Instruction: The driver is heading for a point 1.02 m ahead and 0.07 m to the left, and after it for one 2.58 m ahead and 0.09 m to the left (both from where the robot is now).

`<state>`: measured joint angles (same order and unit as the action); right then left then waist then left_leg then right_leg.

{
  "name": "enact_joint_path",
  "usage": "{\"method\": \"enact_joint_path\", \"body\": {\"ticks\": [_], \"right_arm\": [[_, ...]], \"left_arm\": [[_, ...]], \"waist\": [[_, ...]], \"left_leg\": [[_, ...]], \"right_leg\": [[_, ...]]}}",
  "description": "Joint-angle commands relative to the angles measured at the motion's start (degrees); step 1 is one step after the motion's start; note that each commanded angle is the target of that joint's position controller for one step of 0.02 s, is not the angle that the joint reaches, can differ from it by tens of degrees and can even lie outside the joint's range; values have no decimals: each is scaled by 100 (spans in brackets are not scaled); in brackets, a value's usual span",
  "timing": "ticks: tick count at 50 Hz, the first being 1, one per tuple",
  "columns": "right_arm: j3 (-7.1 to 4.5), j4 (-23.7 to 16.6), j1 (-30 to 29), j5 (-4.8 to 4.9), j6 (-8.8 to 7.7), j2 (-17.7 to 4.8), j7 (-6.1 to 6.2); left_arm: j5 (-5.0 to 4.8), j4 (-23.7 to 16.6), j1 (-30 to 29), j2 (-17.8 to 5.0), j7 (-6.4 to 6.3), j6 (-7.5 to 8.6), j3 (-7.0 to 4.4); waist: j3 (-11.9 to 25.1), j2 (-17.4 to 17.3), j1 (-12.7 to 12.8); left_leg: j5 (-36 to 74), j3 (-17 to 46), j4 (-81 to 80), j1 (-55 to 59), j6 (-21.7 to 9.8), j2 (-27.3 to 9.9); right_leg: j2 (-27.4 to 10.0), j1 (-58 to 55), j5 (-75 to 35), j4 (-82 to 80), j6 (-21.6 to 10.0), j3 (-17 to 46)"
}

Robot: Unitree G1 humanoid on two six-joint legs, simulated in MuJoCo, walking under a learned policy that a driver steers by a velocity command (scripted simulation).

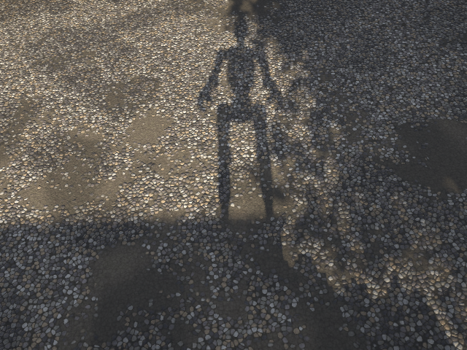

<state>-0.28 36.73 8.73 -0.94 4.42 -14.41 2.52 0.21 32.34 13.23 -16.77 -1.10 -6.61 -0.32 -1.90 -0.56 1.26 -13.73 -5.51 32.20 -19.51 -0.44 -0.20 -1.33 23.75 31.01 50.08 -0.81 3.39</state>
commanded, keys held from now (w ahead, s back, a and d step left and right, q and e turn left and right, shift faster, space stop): e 0.16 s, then w+e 0.02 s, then w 0.10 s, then w+q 0.72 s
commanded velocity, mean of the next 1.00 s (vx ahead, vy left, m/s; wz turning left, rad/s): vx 0.30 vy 0.00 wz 0.06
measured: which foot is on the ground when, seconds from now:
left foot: down 0.00-0.04, up 0.06-0.38, down 0.40-1.00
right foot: up 0.00-0.02, down 0.04-1.00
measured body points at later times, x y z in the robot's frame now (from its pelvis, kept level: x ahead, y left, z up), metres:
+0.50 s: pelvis +0.01 -0.02 +0.01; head +0.00 -0.02 +0.46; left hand +0.22 +0.15 -0.07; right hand +0.14 -0.25 -0.09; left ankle +0.02 +0.08 -0.72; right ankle +0.00 -0.12 -0.72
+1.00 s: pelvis +0.03 -0.02 -0.01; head +0.04 +0.00 +0.44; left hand +0.20 +0.23 -0.10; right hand +0.27 -0.22 -0.07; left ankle +0.02 +0.06 -0.72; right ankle +0.00 -0.11 -0.72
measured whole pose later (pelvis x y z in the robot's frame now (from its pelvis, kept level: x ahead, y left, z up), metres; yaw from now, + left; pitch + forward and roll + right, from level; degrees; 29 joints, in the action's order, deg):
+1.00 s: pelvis +0.03 -0.02 -0.01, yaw +7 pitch -1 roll +0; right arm 0.7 33.7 2.4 -0.3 5.7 -12.1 0.5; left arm 2.4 33.3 7.3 -12.3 -1.2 -3.1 0.0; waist -1.9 2.0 -1.0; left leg -21.8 7.0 44.9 -19.5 -4.5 8.3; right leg -1.5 14.6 26.0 42.2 -1.6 -8.4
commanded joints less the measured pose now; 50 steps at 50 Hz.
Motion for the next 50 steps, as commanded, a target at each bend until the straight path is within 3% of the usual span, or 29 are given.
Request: {"method": "enact_joint_path", "body": {"ticks": [1, 2, 3, 4, 5, 6, 8, 9, 10, 12, 14, 16, 18, 20, 21, 22, 23, 24, 25, 26, 31, 36, 42, 43, 45, 46, 47, 49, 50], "right_arm": [[-312, -296, -524, 128, -18, -905, 43], [-313, -247, -532, 174, -14, -871, 35], [-252, -362, -640, 116, -28, -646, 7], [-255, -704, -1456, 86, -127, -678, -5], [-344, -683, -1367, 182, -228, -826, -30], [-388, -533, -926, 143, -229, -912, -24], [-416, -283, -338, -23, -133, -923, 70], [-393, -348, -293, -64, -105, -879, 66], [-368, -288, -559, -73, 50, -777, -5], [-242, -299, -638, -87, 242, -495, -36], [-90, -312, -657, -101, 350, -235, -68], [28, -327, -692, -112, 358, -88, -120], [98, -297, -608, -100, 280, 21, -139], [177, -270, -411, -158, 148, 128, -142], [83, -294, -525, -101, 65, -187, -165], [21, -293, -583, 1, -23, -425, -198], [18, -349, -630, 58, -89, -506, -219], [18, -411, -701, 98, -129, -529, -226], [35, -488, -768, 104, -128, -475, -231], [40, -530, -783, 103, -120, -436, -221], [22, -670, -660, 82, -38, -283, -191], [16, -752, -570, 47, -18, -158, -165], [-36, -751, -634, 104, -4, -275, -147], [-50, -776, -712, 127, 3, -340, -157], [-59, -785, -798, 141, 89, -344, -116], [-16, -823, -958, 36, 88, -259, -196], [-19, -789, -940, 24, 62, -228, -202], [-3, -788, -1005, 11, 29, -148, -226], [-33, -710, -767, 140, 37, -198, -157]], "left_arm": [[-7, -118, 1018, -320, 63, 0, -137], [47, -89, 1227, -333, 61, -12, -154], [137, -227, 1430, -926, -2, -45, -299], [275, -436, 1435, -1477, -14, 5, -416], [362, -553, 1059, -1377, -86, 117, -377], [285, -595, 639, -1164, -157, 182, -310], [76, -690, 79, -953, -210, 171, -219], [56, -701, 44, -869, -203, 146, -163], [-74, -469, -19, -510, -67, 292, -195], [0, -346, 82, -339, 53, 424, -119], [48, -288, -62, -218, 131, 466, -72], [139, -255, -179, -161, 163, 428, -3], [67, -206, -275, -155, 182, 373, 45], [19, -146, -389, -117, 152, 366, 88], [4, -172, -492, -48, 178, 385, 118], [89, -274, -753, -19, 194, 374, 122], [150, -349, -921, -37, 176, 375, 111], [189, -379, -968, -58, 149, 392, 113], [261, -388, -976, 20, 139, 408, 151], [272, -399, -944, 52, 122, 443, 162], [236, -456, -1029, 229, 52, 574, 179], [212, -528, -1010, 204, 5, 536, 126], [198, -591, -1072, 103, 5, 503, 15], [237, -564, -992, 6, 42, 519, -1], [201, -433, -812, -94, -10, 538, -77], [193, -455, -932, -114, -19, 475, -93], [208, -416, -771, -78, -20, 451, -118], [229, -372, -796, -55, -30, 408, -141], [236, -358, -803, -36, -22, 431, -132]], "waist": [[733, -419, 363], [553, -194, 406], [365, 1298, 406], [1, 1847, 731], [3, 1356, 432], [22, 1109, 90], [299, 695, -198], [580, 634, -262], [838, 587, -338], [895, 649, -232], [865, 875, -160], [854, 1013, 13], [717, 934, 73], [676, 635, 34], [648, 58, 72], [451, -427, 8], [259, -681, 49], [73, -715, 98], [83, -659, 121], [105, -633, 145], [496, -104, 18], [681, 488, -102], [948, 233, -213], [981, 195, -210], [1071, 182, -221], [683, 311, -263], [891, 278, -188], [997, 258, -216], [1372, 150, -271]], "left_leg": [[458, 1059, -780, 296, -956, -1213], [-387, 785, -290, -123, -622, -937], [-1421, -27, 1443, -1292, 27, -93], [-2477, 602, 2977, -2458, 189, 613], [-2281, 1224, 4179, -2605, 276, 512], [-1790, 1290, 4763, -2558, 334, 420], [-1067, 1277, 5044, -2194, 379, 312], [-831, 1234, 5000, -1858, 414, 302], [-524, 985, 4036, -1745, 553, 322], [-586, 864, 2964, -1398, 679, 389], [-815, 770, 1535, -735, 673, 399], [-1135, 656, 469, -12, 472, 386], [-530, 499, -442, 797, 244, 329], [-246, 696, -855, 1665, -44, 116], [-535, 1108, -449, 1523, -187, 53], [-937, 1642, -776, 1006, -330, -76], [-1219, 2136, -1137, 626, -455, -296], [-1246, 2419, -1271, 343, -542, -387], [-1017, 2497, -1243, 240, -573, -375], [-621, 2468, -1105, 222, -588, -294], [758, 2198, -371, 186, -524, 76], [818, 1736, 370, -144, -353, 466], [1631, 1810, 630, -77, -427, 483], [1835, 1954, 658, -109, -508, 413], [2222, 1894, 845, -348, -606, 383], [2585, 1582, 1068, -695, -516, 391], [2328, 1485, 1141, -657, -508, 378], [2259, 1315, 1047, -447, -573, 348], [2282, 1605, 764, 129, -722, 324]], "right_leg": [[164, -912, -940, -1305, -325, -422], [210, -1301, -1257, -1900, -551, -171], [-923, -1742, -1934, -2912, -1177, 1835], [-1753, -1289, -1892, -3746, -1947, 3756], [-1795, -1006, -2015, -3671, -2111, 3586], [-1525, -819, -2362, -3427, -1877, 2937], [-1093, -761, -3070, -3078, -1420, 2184], [-943, -814, -2834, -3098, -1347, 2081], [-594, -1104, -3560, -2979, -1048, 1441], [-385, -1410, -3814, -2778, -887, 1250], [-185, -1290, -3219, -2821, -758, 1146], [-289, -1071, -1756, -3085, -806, 1340], [-404, -637, -530, -3305, -793, 1612], [-382, -181, -319, -3184, -565, 1592], [-60, -119, -346, -2987, -389, 1072], [247, -263, -696, -2444, -201, 504], [361, -379, -1059, -2056, -65, 184], [370, -455, -1277, -1939, 18, 32], [345, -604, -1357, -1928, 54, -67], [331, -730, -1402, -1914, 65, -101], [202, -1425, -1874, -1741, 29, -190], [-212, -1986, -3395, -1641, -128, -69], [-309, -2101, -4078, -1250, -84, -408], [-241, -2092, -3755, -1183, -59, -518], [-394, -2401, -4170, -1068, -75, -523], [-690, -2273, -5335, -963, -106, -459], [-849, -2310, -5717, -910, -175, -447], [-917, -2084, -5457, -851, -149, -605], [-527, -1911, -3902, -847, -4, -887]]}}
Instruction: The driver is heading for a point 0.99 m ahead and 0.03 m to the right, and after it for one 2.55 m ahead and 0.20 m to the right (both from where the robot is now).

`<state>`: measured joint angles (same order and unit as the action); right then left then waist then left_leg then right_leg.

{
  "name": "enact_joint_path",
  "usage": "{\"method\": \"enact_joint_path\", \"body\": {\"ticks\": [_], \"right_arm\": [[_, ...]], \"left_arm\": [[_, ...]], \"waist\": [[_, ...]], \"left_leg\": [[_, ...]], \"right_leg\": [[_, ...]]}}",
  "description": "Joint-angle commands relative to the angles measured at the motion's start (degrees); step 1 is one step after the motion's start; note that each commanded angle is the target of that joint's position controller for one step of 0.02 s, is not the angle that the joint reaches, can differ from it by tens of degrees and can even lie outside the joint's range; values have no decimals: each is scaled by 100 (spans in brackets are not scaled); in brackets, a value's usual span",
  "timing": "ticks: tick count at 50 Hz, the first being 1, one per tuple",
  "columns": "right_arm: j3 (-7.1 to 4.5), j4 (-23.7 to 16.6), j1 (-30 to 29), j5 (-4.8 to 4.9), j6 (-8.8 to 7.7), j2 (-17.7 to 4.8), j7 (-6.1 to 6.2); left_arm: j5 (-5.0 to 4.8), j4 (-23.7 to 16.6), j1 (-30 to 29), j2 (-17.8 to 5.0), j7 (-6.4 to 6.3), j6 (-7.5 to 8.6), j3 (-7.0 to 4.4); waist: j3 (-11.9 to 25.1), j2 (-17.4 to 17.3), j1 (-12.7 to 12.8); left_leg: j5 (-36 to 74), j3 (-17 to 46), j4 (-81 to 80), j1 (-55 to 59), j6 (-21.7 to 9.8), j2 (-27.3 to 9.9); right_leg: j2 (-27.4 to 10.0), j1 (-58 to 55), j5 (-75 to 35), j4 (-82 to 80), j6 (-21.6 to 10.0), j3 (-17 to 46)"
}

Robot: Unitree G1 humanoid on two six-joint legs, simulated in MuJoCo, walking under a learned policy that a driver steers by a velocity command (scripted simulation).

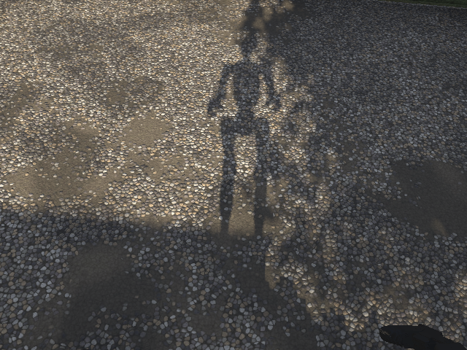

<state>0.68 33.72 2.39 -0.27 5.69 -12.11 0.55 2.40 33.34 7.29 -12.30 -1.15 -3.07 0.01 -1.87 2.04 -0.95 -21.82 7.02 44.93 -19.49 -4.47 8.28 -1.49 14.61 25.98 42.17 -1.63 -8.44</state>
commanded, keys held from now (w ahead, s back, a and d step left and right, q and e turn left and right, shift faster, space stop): w+q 0.24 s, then w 0.08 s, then w+e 0.68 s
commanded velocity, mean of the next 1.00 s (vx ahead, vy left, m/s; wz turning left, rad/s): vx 0.50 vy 0.00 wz -0.01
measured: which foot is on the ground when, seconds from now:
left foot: down 0.00-1.00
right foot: down 0.00-1.00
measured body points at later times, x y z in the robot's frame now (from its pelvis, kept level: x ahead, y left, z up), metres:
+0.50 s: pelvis -0.05 +0.02 +0.01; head -0.06 +0.02 +0.46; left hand +0.06 +0.26 -0.08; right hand +0.24 -0.14 -0.03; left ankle -0.04 +0.15 -0.72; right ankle -0.02 -0.08 -0.71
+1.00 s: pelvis -0.03 +0.05 +0.00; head -0.02 +0.03 +0.45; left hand +0.14 +0.28 -0.07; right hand +0.17 -0.18 -0.08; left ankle -0.04 +0.15 -0.71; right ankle -0.02 -0.08 -0.71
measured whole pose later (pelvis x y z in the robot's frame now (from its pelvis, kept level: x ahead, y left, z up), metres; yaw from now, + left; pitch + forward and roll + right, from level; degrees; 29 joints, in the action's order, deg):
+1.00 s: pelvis -0.03 +0.05 +0.00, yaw +0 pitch -2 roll +1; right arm -0.1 34.0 6.0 -1.5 2.5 -11.8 2.0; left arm -0.3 31.9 10.3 -10.9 0.3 -4.5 0.1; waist -1.7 -1.8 -0.2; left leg -23.1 -6.3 39.8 -15.0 -1.2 -0.3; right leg 4.1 17.8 22.5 42.5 0.4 11.0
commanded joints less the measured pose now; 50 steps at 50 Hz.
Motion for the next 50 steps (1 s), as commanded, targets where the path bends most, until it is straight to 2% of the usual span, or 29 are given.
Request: {"method": "enact_joint_path", "body": {"ticks": [1, 3, 4, 6, 7, 9, 11, 12, 13, 14, 15, 16, 17, 19, 20, 22, 23, 25, 26, 27, 29, 31, 32, 35, 41, 42, 43, 46, 50], "right_arm": [[-139, -385, -87, 77, -49, -499, 49], [-216, -334, 77, 32, 3, -842, 36], [-287, -369, 139, -13, 12, -1032, 22], [-302, -447, -53, -71, 0, -938, 75], [-319, -498, -289, -19, -22, -894, 92], [-272, -536, -617, 5, -66, -717, 99], [-222, -528, -907, 60, -53, -598, 74], [-200, -490, -851, 99, -46, -531, 71], [-179, -381, -500, 146, -85, -435, 78], [-172, -559, -598, 166, -126, -431, 78], [-272, -546, -807, 5, -165, -715, 92], [-283, -520, -804, -20, -193, -680, 89], [-252, -492, -766, -3, -203, -591, 61], [-163, -424, -608, -67, -160, -344, -8], [-163, -403, -665, -39, -149, -340, -42], [-83, -413, -790, -85, -149, -237, -77], [-43, -377, -748, -65, -200, -206, -109], [29, -366, -551, -222, -241, -110, -72], [-40, -371, -539, -129, -298, -280, -11], [-24, -427, -532, -87, -336, -299, 15], [-51, -522, -660, -66, -411, -561, 55], [-67, -614, -767, -4, -447, -658, 90], [-66, -643, -785, 8, -457, -636, 102], [-48, -592, -596, -82, -471, -527, 129], [-150, -519, -251, -107, -475, -526, 179], [-100, -582, -328, -96, -460, -319, 169], [-81, -583, -316, -89, -472, -253, 169], [-164, -575, -257, -109, -467, -374, 157], [-160, -592, -246, -159, -415, -278, 142]], "left_arm": [[32, -511, -422, -490, -3, 48, -158], [8, -661, -564, -345, 42, -5, -108], [-51, -729, -665, -449, 50, 20, -115], [-106, -698, -709, -611, 25, 143, -137], [-120, -697, -752, -653, -16, 219, -137], [-76, -711, -769, -457, -47, 211, -67], [-71, -632, -532, -158, -63, 151, 8], [-33, -527, -232, -33, -77, 129, 24], [-11, -466, 50, -105, -73, 134, -3], [8, -533, 27, -488, -51, 140, -67], [-71, -498, 221, -549, -55, 191, -76], [-120, -486, 133, -563, -26, 272, -43], [-163, -517, -94, -429, 22, 337, 19], [-269, -608, -592, -332, 105, 424, 98], [-317, -600, -655, -337, 143, 397, 81], [-357, -615, -705, -357, 191, 292, 84], [-326, -699, -743, -357, 275, 222, 106], [-349, -656, -603, -423, 315, 151, 54], [-369, -618, -305, -293, 323, 169, 66], [-351, -602, -431, -318, 311, 182, 49], [-313, -576, -272, -158, 293, 202, 47], [-236, -530, -71, -149, 284, 213, 33], [-207, -498, -25, -182, 281, 217, 10], [-158, -440, 148, -195, 246, 207, 12], [-218, -466, 175, -347, 212, 133, -75], [-186, -499, 170, -309, 194, 101, -63], [-238, -571, 57, -258, 150, 42, -82], [-275, -630, 110, -388, 119, -30, -142], [-284, -684, 94, -396, 135, -105, -148]], "waist": [[1171, -287, -167], [991, -1180, -283], [864, -1394, -391], [845, -1001, -253], [894, -814, -174], [1007, -786, -102], [941, -522, 113], [969, -276, 202], [1221, 271, 251], [1035, 1234, 386], [662, 658, 518], [555, 315, 341], [493, 131, 176], [474, 442, -77], [570, 588, -66], [375, 429, -115], [303, 370, -75], [270, 246, -66], [421, -193, -36], [380, -320, -153], [355, -1032, -5], [245, -1243, 125], [229, -1150, 153], [277, -857, 135], [548, -249, 45], [587, -183, 39], [600, -199, 24], [707, -110, 120], [741, -137, 195]], "left_leg": [[3719, 723, -646, 301, -438, -572], [4528, 2137, -1025, 810, -869, -1007], [4207, 2838, -1386, 1137, -1090, -1239], [3848, 3064, -1543, 1240, -1119, -1309], [3801, 2909, -1546, 1140, -974, -1228], [3336, 2613, -1784, 671, -715, -1007], [2564, 2337, -1845, -173, -449, -768], [1949, 2146, -1702, -833, -279, -630], [336, 1751, -1141, -1553, -76, -424], [-733, 990, -443, -1924, 78, 17], [-682, 874, 106, -1810, 264, -53], [-368, 721, 313, -1449, 381, -189], [23, 618, 235, -1078, 461, -338], [463, 192, -59, -88, 529, -481], [381, -2, -167, 104, 527, -432], [629, -357, -942, 420, 553, -497], [648, -451, -1231, 684, 619, -515], [623, -457, -1269, 986, 569, -659], [317, -318, -1200, 849, 549, -706], [77, -156, -1472, 639, 498, -821], [-671, 360, -2201, 127, 380, -1192], [-990, 637, -2580, -80, 266, -1416], [-883, 606, -2581, -39, 244, -1436], [-34, 173, -2300, 195, 216, -1311], [731, -575, -1537, 652, 308, -1093], [1079, -717, -1354, 799, 358, -1054], [1403, -793, -1285, 936, 410, -1033], [1829, -957, -966, 1153, 476, -1045], [1909, -1182, -760, 1248, 563, -985]], "right_leg": [[-145, -616, -2265, 129, 211, 146], [546, 736, 557, 757, 410, 275], [693, 1565, 1263, 1079, 495, 605], [625, 1906, 814, 1263, 540, 1098], [550, 1680, 451, 1032, 532, 1154], [530, 777, 183, 380, 478, 1069], [543, -575, -766, -624, 362, 856], [364, -1572, -1307, -1054, 234, 839], [-337, -2559, -1566, -1033, -93, 1493], [-1335, -2170, -2243, -1479, -524, 2542], [-1654, -1490, -2806, -1876, -672, 2998], [-1668, -929, -2727, -2034, -787, 2976], [-1512, -460, -2315, -2201, -740, 2777], [-1081, 337, -1763, -2362, -567, 2297], [-889, 371, -902, -2420, -553, 2354], [-624, 544, -113, -2412, -505, 2196], [-444, 705, 356, -2463, -412, 2220], [-303, 802, 308, -2249, -354, 2271], [-83, 818, 514, -2115, -244, 1913], [45, 666, 372, -1724, -174, 1682], [395, 314, -319, -882, -57, 1193], [457, 219, -635, -630, -48, 1035], [462, 211, -669, -626, -59, 1028], [406, 148, -922, -705, -86, 1143], [373, 225, -1884, -491, -172, 1435], [367, 329, -2225, -496, -140, 1494], [363, 415, -2281, -515, -114, 1600], [411, 536, -2523, -507, -152, 1764], [465, 724, -2817, -551, -249, 2070]]}}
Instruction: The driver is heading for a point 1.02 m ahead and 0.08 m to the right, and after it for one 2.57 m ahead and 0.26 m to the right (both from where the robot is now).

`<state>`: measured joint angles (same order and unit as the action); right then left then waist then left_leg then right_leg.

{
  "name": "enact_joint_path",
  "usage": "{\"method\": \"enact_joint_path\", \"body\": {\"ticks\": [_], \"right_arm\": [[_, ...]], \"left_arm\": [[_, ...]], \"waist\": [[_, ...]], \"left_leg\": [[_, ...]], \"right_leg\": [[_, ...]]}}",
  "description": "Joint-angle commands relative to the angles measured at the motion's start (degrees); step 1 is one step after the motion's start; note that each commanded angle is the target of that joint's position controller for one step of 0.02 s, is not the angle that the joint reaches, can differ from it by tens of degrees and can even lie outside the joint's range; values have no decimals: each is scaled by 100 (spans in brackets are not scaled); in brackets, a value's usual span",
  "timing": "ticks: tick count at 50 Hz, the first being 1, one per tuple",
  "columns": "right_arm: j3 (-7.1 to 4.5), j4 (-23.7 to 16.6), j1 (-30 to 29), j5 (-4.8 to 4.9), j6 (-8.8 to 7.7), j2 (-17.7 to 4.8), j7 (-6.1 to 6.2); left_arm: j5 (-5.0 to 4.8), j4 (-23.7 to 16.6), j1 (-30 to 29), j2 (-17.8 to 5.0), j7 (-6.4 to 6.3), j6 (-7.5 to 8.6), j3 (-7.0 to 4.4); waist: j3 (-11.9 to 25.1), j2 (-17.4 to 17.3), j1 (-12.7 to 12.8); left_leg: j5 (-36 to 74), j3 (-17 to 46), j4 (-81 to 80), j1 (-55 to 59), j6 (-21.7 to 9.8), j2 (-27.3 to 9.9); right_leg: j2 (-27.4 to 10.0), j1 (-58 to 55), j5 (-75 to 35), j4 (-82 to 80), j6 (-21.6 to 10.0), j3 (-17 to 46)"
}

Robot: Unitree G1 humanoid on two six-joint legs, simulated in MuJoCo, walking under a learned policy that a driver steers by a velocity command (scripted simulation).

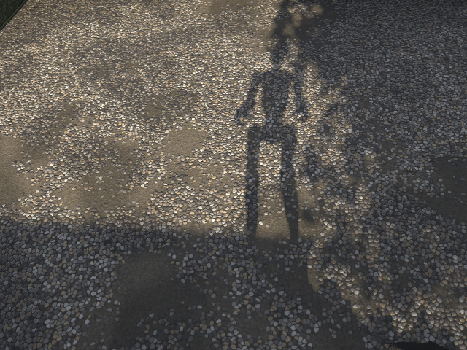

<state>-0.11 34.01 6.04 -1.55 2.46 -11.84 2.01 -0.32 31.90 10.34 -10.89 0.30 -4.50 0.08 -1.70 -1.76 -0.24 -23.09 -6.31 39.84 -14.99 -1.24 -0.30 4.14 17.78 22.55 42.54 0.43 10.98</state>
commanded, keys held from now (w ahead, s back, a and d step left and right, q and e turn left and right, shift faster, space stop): w+e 0.46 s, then w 0.54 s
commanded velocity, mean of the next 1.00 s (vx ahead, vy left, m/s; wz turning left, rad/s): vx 0.50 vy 0.00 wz -0.39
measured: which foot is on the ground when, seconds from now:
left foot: down 0.00-1.00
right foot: down 0.00-1.00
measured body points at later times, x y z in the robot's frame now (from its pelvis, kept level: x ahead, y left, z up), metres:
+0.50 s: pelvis -0.04 -0.01 +0.00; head -0.03 -0.02 +0.44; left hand +0.14 +0.21 -0.09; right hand +0.15 -0.25 -0.08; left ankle -0.02 +0.10 -0.72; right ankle +0.01 -0.13 -0.72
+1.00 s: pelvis -0.05 -0.01 +0.00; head -0.06 -0.04 +0.45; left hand +0.17 +0.15 -0.08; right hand +0.03 -0.28 -0.12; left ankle -0.02 +0.09 -0.71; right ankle -0.01 -0.12 -0.72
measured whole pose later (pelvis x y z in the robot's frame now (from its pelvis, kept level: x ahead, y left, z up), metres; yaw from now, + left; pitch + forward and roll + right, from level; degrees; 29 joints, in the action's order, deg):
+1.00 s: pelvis -0.05 -0.01 +0.00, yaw -17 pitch -1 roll +2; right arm -0.5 37.0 11.6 -1.0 3.7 -12.2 1.4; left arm 0.2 32.7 11.8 -9.9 0.0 -2.5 1.0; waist 0.4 -2.1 0.3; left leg -28.8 -7.6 45.7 -19.9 0.2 -1.4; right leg 5.3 25.2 15.2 41.4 -2.1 6.9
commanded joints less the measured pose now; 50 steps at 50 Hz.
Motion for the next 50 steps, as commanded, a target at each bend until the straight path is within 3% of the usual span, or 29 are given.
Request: {"method": "enact_joint_path", "body": {"ticks": [1, 14, 21, 23, 26, 27, 29, 30, 31, 33, 34, 35, 36, 38, 39, 40, 42, 44, 45, 46, 47, 48, 50], "right_arm": [[-81, -633, -552, -37, -84, -299, -22], [-189, -685, -641, -24, 56, -252, -62], [-219, -692, -685, 1, 114, -192, -80], [-237, -664, -610, -7, 115, -208, -79], [-237, -585, -558, -26, 104, -164, -75], [-233, -580, -635, -14, 73, -196, -64], [-229, -593, -766, -15, 72, -227, -54], [-223, -589, -815, 2, 77, -248, -50], [-214, -587, -716, 45, 63, -245, -66], [-161, -583, -593, 77, 37, -155, -84], [-128, -587, -475, 80, 22, -86, -84], [-143, -538, -197, 75, 31, -104, -96], [-146, -475, 16, 53, 19, -172, -80], [-237, -299, 237, -21, -28, -515, 10], [-276, -228, 216, 5, -59, -674, 45], [-245, -165, 169, 63, -118, -646, 45], [-177, -130, -273, 94, -203, -503, 14], [-127, -148, -370, 87, -182, -346, -6], [-69, -193, -248, 77, -115, -182, -35], [-8, -294, -273, 58, -47, -50, -67], [2, -441, -250, 92, 10, -1, -71], [-38, -498, -249, 69, 41, -173, -57], [-84, -456, -92, 22, -20, -306, -74]], "left_arm": [[11, -547, -232, -529, -20, 23, -136], [-40, -457, -186, -577, -38, 30, -161], [-33, -425, -64, -633, -26, 67, -191], [-29, -440, -72, -612, -43, 82, -201], [10, -414, -36, -393, -85, 141, -135], [-43, -411, -42, -382, -76, 179, -148], [-31, -363, 65, -357, -51, 234, -136], [-15, -344, 96, -335, -34, 252, -126], [23, -246, 295, -515, -38, 258, -172], [30, -244, 323, -601, -16, 256, -165], [28, -263, 265, -639, -6, 247, -151], [-34, -347, 8, -662, 3, 265, -152], [-44, -461, -281, -615, 0, 277, -139], [7, -582, -623, -363, -3, 286, -95], [149, -661, -767, -446, 6, 285, -121], [182, -681, -798, -455, 43, 296, -127], [170, -432, -118, -245, 127, 306, -84], [195, -155, 511, -156, 133, 295, -62], [123, -122, 467, -265, 94, 281, -78], [2, -138, 414, -508, 57, 270, -120], [-37, -216, 280, -670, 21, 264, -115], [-22, -323, 79, -786, -38, 254, -132], [86, -382, -236, -722, -158, 283, -125]], "waist": [[686, 328, 153], [751, 240, 249], [621, 412, 249], [624, 337, 203], [733, 85, 167], [701, 7, 208], [637, -27, 288], [529, -28, 323], [423, 174, 256], [268, 664, 215], [224, 872, 129], [242, 747, -139], [171, 529, -296], [124, -563, -420], [-27, -610, -380], [-134, -397, -282], [2, -357, 219], [209, -191, 403], [135, 297, 306], [29, 1161, 359], [1, 1793, 262], [-17, 1889, 266], [470, 1491, 107]], "left_leg": [[1958, 87, -195, 767, 252, -132], [950, -223, -116, 1098, 184, -354], [98, -331, -13, 1232, 167, -262], [148, -305, -86, 1385, 121, -406], [222, -227, -341, 1406, 20, -828], [124, -226, -463, 1272, 6, -909], [-279, -205, -687, 996, -59, -988], [-445, -231, -735, 835, -52, -967], [-769, -290, -692, 742, -89, -811], [-868, -490, -362, 879, -24, -387], [-817, -505, -254, 1033, -1, -188], [-939, -342, -400, 1350, -48, -213], [-896, -81, -666, 1548, -131, -462], [-1602, 817, -1883, 987, -348, -1542], [-1908, 1045, -2403, 197, -457, -2053], [-1919, 1080, -2535, -404, -479, -2115], [-1791, 448, -2272, -1015, -299, -1632], [-1628, -55, -1603, -1030, -173, -1157], [-1460, -351, -1109, -972, -40, -724], [-1172, -736, -265, -807, 117, -221], [-943, -572, 534, -884, 171, 85], [-963, -197, 761, -1276, 161, 166], [-609, 482, 897, -1424, 141, 55]], "right_leg": [[-83, 483, -2504, -596, -496, 153], [117, 1243, -2472, -653, -602, 530], [208, 1829, -1956, -997, -599, 953], [273, 2042, -1686, -971, -548, 877], [354, 2041, -1196, -766, -479, 427], [371, 1962, -1078, -694, -462, 332], [385, 1814, -736, -683, -437, 228], [375, 1756, -636, -740, -429, 208], [334, 1821, -414, -922, -422, 362], [223, 2083, -217, -1528, -438, 788], [178, 2252, -87, -1813, -433, 1038], [196, 2571, 807, -1895, -361, 1082], [252, 2848, 799, -1712, -259, 853], [370, 2558, -64, -279, -122, -97], [90, 2106, -216, 302, -59, -332], [-148, 1553, -403, 420, -23, -468], [-204, 462, -708, 206, -41, -706], [-64, -210, -356, -250, -204, -882], [1, -97, -183, -750, -345, -653], [-206, 517, 457, -1530, -550, 183], [-590, 766, 1128, -2168, -810, 1169], [-897, 540, 1072, -2419, -993, 1778], [-1123, 17, 371, -2256, -1067, 1966]]}}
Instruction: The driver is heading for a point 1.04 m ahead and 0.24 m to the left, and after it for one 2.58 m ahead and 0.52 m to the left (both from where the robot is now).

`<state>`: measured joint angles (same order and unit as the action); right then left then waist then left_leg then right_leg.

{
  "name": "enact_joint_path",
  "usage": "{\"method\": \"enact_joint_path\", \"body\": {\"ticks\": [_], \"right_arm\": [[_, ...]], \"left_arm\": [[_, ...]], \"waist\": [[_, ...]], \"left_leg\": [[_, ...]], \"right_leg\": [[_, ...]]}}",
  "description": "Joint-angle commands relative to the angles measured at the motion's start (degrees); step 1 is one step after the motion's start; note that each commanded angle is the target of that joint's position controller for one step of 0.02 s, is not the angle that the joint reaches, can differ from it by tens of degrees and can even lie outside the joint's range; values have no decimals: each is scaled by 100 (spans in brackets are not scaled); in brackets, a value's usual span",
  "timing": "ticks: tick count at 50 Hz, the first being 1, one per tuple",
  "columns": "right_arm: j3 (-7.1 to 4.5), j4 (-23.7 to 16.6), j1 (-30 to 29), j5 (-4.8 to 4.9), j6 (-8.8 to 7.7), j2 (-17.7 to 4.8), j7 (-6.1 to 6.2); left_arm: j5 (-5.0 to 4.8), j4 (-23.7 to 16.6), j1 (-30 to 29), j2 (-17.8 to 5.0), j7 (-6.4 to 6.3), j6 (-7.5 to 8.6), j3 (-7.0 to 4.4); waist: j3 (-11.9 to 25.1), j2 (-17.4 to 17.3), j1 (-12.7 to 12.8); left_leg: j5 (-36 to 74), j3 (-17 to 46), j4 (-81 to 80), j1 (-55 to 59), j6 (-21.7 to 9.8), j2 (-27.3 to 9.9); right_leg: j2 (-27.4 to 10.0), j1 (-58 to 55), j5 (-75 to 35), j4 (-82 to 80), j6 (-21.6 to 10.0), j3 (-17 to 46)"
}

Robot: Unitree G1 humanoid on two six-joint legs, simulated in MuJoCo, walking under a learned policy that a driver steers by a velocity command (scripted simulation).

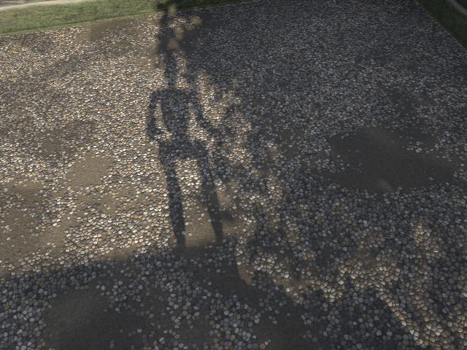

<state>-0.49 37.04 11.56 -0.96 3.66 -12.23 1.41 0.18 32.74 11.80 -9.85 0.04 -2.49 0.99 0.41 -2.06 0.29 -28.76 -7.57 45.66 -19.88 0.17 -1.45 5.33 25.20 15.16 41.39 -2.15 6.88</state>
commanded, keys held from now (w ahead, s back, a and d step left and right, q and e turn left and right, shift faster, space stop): w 0.02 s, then w+q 0.96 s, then w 0.02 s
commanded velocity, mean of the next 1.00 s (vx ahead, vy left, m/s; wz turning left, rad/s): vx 0.50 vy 0.00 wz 0.43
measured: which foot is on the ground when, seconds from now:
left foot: down 0.00-1.00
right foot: down 0.00-1.00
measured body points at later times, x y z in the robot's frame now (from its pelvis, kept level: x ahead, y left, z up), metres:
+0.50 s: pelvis +0.05 +0.00 +0.00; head +0.04 +0.01 +0.45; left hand +0.23 +0.23 -0.06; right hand +0.26 -0.19 -0.07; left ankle +0.01 +0.09 -0.71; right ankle +0.07 -0.09 -0.71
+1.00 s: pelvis +0.05 +0.01 +0.00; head +0.06 +0.02 +0.45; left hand +0.20 +0.27 -0.07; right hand +0.29 -0.15 -0.08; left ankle +0.01 +0.09 -0.71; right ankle +0.07 -0.09 -0.71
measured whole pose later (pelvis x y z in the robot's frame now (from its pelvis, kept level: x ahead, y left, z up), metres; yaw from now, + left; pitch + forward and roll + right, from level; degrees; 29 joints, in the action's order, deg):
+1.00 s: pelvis +0.05 +0.01 +0.00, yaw +19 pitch +1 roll -2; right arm 1.2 32.0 7.3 0.8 5.3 -11.2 1.1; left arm 2.1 30.8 3.3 -10.1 0.2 -2.9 -0.3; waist -0.7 0.1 -2.3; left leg -22.9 13.4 43.4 -19.3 -3.1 9.1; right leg -2.8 18.0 22.0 39.8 -1.0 -11.4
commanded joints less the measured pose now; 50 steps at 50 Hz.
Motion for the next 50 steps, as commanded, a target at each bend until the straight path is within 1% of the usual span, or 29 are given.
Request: {"method": "enact_joint_path", "body": {"ticks": [1, 2, 3, 4, 5, 6, 7, 8, 9, 10, 11, 13, 14, 15, 16, 17, 18, 19, 22, 30, 36, 37, 38, 40, 45, 46, 48, 49, 50], "right_arm": [[-19, -677, -457, -39, -210, -227, -35], [29, -561, -223, -29, -262, -107, -52], [77, -431, 0, -50, -274, 54, -56], [99, -346, 136, -78, -239, 109, -66], [95, -416, -2, -64, -196, 21, -62], [39, -472, -210, -5, -159, -269, -65], [17, -570, -396, 68, -128, -421, -84], [12, -639, -476, 107, -111, -455, -92], [18, -674, -525, 122, -104, -458, -85], [51, -715, -674, 101, -125, -468, -35], [54, -632, -482, 90, -142, -450, -5], [75, -623, -386, 81, -135, -375, -7], [96, -674, -479, 60, -106, -331, -2], [101, -711, -472, 52, -77, -291, -7], [98, -740, -457, 60, -79, -307, -7], [93, -763, -443, 55, -73, -313, -11], [104, -811, -456, 43, -47, -276, -34], [100, -841, -453, 42, -32, -280, -46], [89, -912, -512, 42, -8, -313, -41], [34, -1048, -714, 97, 68, -383, -25], [0, -1080, -733, 130, 119, -411, -17], [2, -1078, -733, 131, 121, -415, -22], [-6, -1070, -712, 136, 124, -433, -23], [-2, -1055, -768, 146, 115, -436, -11], [-11, -985, -686, 146, 128, -517, -20], [1, -977, -668, 144, 109, -494, -11], [-1, -962, -633, 145, 84, -503, -5], [-40, -984, -662, 208, 62, -567, -16], [-26, -984, -670, 202, 46, -537, -21]], "left_arm": [[55, -478, -563, -759, -155, 96, -201], [33, -507, -811, -702, -151, 102, -178], [-23, -516, -971, -613, -128, 97, -148], [-38, -449, -842, -553, -97, 82, -124], [-18, -517, -969, -411, -44, 78, -71], [-1, -603, -1011, -324, 8, 84, -39], [36, -634, -1044, -473, 34, 120, -52], [68, -588, -1026, -574, 43, 177, -68], [93, -540, -975, -556, 54, 236, -55], [179, -489, -811, -474, 68, 273, -17], [238, -419, -704, -390, 60, 293, 6], [222, -411, -721, -357, 31, 295, 31], [184, -521, -941, -214, 35, 287, 91], [169, -541, -1006, -227, 23, 289, 96], [191, -577, -1082, -258, 9, 271, 87], [191, -594, -1072, -293, -8, 261, 77], [242, -590, -1065, -254, -29, 249, 107], [239, -605, -1067, -276, -44, 245, 100], [221, -654, -1060, -331, -63, 233, 81], [223, -689, -961, -423, -86, 260, -17], [234, -671, -944, -457, -83, 227, -105], [239, -713, -995, -421, -74, 208, -106], [238, -719, -1025, -416, -69, 193, -118], [226, -720, -1061, -429, -52, 161, -155], [203, -767, -1262, -389, -3, 82, -198], [198, -761, -1268, -335, 7, 59, -197], [189, -750, -1291, -330, 26, 26, -214], [175, -753, -1316, -346, 21, 46, -223], [175, -749, -1330, -298, 22, 57, -215]], "waist": [[546, 1283, -67], [766, 1082, -212], [865, 879, -311], [888, 781, -291], [593, 264, -285], [290, -595, -182], [-88, -921, -125], [-251, -803, -98], [-232, -595, -43], [-204, -360, 159], [38, -237, 110], [196, -141, 89], [216, -40, 97], [273, 100, 58], [291, 175, 9], [314, 271, 10], [366, 382, -25], [353, 458, -39], [316, 468, -64], [431, 158, -98], [628, 158, -159], [671, 217, -164], [695, 197, -188], [792, 68, -246], [669, -37, -321], [676, -105, -304], [653, -110, -304], [658, -68, -306], [678, -45, -288]], "left_leg": [[171, 672, 20, -566, -41, 131], [554, 554, -475, 87, -109, 142], [1038, 325, -967, 888, -187, 224], [767, 289, -1061, 1430, -273, 247], [465, 737, -1323, 1454, -387, 46], [-157, 1596, -1999, 1004, -560, -339], [-234, 2281, -2487, 713, -673, -687], [-64, 2545, -2614, 555, -723, -796], [148, 2478, -2556, 442, -716, -696], [1095, 2089, -2282, 254, -626, -507], [1413, 1906, -2080, 289, -600, -345], [1542, 1746, -1823, 337, -560, -143], [1552, 1671, -1720, 236, -465, -61], [1433, 1621, -1637, 206, -422, 28], [1422, 1573, -1534, 165, -370, 127], [1414, 1557, -1439, 126, -358, 176], [1388, 1565, -1348, 108, -343, 220], [1370, 1554, -1273, 64, -330, 264], [1470, 1591, -1092, -71, -321, 332], [2440, 1927, -849, -248, -423, 401], [3123, 2109, -681, -468, -467, 476], [3335, 2162, -668, -498, -453, 469], [3458, 2207, -674, -520, -460, 481], [3707, 2297, -722, -480, -498, 490], [4066, 2770, -995, -697, -589, 474], [4086, 2837, -1076, -774, -619, 460], [4022, 2980, -1181, -911, -639, 472], [3848, 3058, -1227, -988, -620, 489], [3706, 3038, -1290, -1020, -602, 487]], "right_leg": [[-1198, -763, 832, -2035, -731, 2164], [-1095, -599, 746, -1960, -588, 1825], [-944, -269, 879, -1880, -409, 1484], [-789, 14, 1338, -1768, -248, 1249], [-575, 353, 1251, -1414, -76, 761], [-235, 347, 693, -765, 112, 47], [-183, 487, 321, -527, 195, -254], [-291, 397, 153, -636, 236, -389], [-343, 116, -15, -749, 253, -456], [-317, -318, -294, -878, 244, -481], [-279, -697, -229, -833, 200, -472], [-321, -916, -291, -805, 162, -467], [-364, -1064, -459, -863, 168, -457], [-416, -1153, -515, -845, 160, -435], [-471, -1239, -681, -773, 150, -421], [-522, -1292, -776, -735, 133, -415], [-588, -1359, -916, -726, 99, -415], [-634, -1385, -966, -706, 78, -409], [-722, -1453, -1068, -619, 50, -455], [-774, -1697, -1403, -298, 141, -845], [-873, -2014, -1693, -164, 132, -1042], [-861, -2051, -1783, -131, 138, -1071], [-860, -2075, -1759, -116, 143, -1108], [-857, -2084, -1520, -121, 166, -1171], [-676, -2101, -694, -96, 257, -1338], [-640, -2160, -527, -93, 276, -1365], [-614, -2272, -298, -114, 289, -1382], [-615, -2352, -241, -162, 286, -1386], [-658, -2413, -232, -199, 274, -1386]]}}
